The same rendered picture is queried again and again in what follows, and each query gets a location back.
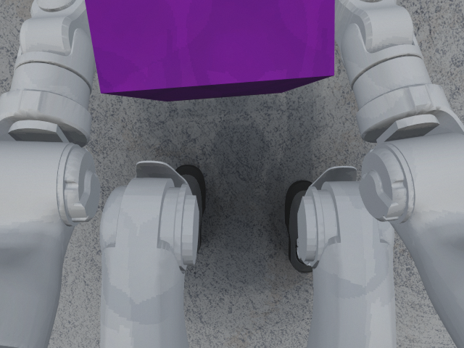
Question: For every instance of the left robot forearm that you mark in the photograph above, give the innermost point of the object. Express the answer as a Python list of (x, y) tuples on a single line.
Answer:
[(53, 77)]

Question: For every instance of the robot thigh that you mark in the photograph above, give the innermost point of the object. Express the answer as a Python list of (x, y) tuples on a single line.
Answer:
[(142, 285), (353, 280)]

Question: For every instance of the right robot upper arm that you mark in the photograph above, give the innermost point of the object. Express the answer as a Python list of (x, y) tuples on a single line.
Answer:
[(417, 184)]

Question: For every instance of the left robot upper arm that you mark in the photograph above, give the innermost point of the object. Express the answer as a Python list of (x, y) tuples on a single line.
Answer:
[(46, 189)]

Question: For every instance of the right robot forearm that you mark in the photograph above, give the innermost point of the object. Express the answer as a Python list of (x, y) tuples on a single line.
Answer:
[(386, 71)]

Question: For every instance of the robot left thigh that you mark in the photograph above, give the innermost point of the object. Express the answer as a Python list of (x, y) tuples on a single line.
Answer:
[(142, 285)]

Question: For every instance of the carton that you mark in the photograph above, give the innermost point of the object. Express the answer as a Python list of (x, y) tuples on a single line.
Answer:
[(174, 50)]

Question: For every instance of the robot right thigh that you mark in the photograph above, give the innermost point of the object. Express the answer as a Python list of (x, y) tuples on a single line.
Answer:
[(353, 280)]

